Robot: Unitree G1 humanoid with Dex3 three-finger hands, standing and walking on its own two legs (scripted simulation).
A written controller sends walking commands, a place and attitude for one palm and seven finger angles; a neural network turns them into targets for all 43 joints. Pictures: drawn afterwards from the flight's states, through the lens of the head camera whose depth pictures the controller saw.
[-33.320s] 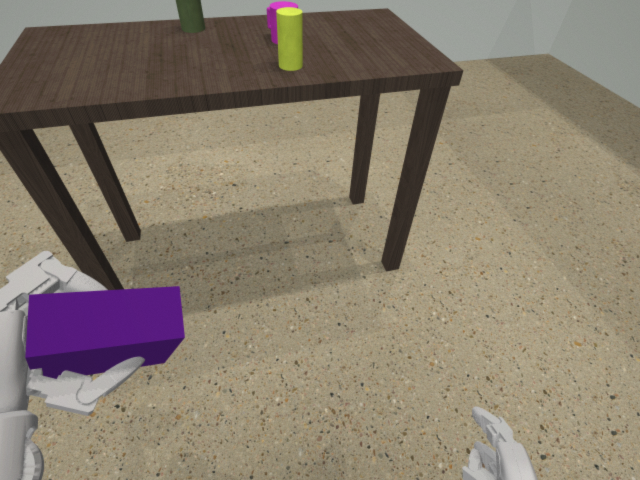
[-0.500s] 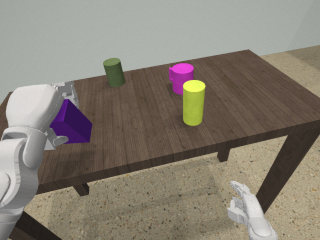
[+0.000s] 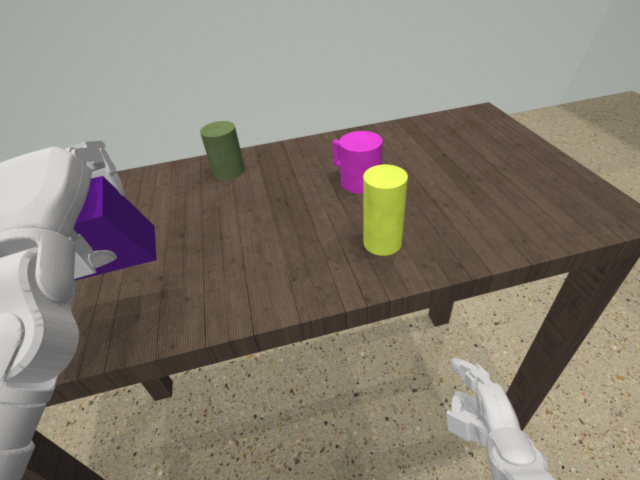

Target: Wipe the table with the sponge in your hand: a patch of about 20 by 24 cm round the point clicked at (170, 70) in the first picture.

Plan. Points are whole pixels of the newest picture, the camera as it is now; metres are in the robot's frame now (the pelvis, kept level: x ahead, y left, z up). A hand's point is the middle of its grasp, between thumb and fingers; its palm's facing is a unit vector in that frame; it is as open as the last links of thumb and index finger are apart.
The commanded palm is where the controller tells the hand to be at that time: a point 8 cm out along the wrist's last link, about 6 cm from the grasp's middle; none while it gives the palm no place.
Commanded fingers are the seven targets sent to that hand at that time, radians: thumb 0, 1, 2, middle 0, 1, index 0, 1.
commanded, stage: move the sponge above the wiping area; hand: left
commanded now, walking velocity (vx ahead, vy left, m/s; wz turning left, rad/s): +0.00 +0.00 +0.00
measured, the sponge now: (97, 239) +0.28 +0.32 +0.20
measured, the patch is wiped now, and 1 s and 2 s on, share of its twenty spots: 0.00 0.15 0.15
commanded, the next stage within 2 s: none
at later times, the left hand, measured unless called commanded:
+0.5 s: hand (111, 241) +0.29 +0.31 +0.19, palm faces +0.15 -0.05 -0.99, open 9.4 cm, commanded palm +0.24 +0.29 +0.25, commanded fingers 0.00 0.10 1.30 -1.20 -1.60 -1.20 -1.60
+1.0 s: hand (130, 281) +0.26 +0.29 +0.15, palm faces +0.02 -0.09 -1.00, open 9.4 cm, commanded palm +0.23 +0.29 +0.25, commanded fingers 0.00 0.10 1.30 -1.20 -1.60 -1.20 -1.60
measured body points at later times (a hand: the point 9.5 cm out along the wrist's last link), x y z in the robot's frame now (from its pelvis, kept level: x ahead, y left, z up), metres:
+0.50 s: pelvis +0.00 -0.01 +0.00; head -0.01 -0.06 +0.45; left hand +0.28 +0.31 +0.24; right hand +0.26 -0.19 -0.08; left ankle +0.03 +0.09 -0.74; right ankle +0.00 -0.10 -0.74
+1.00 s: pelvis +0.01 -0.01 +0.00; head +0.01 -0.06 +0.45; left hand +0.26 +0.29 +0.20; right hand +0.28 -0.20 -0.08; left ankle +0.03 +0.09 -0.74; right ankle +0.00 -0.10 -0.74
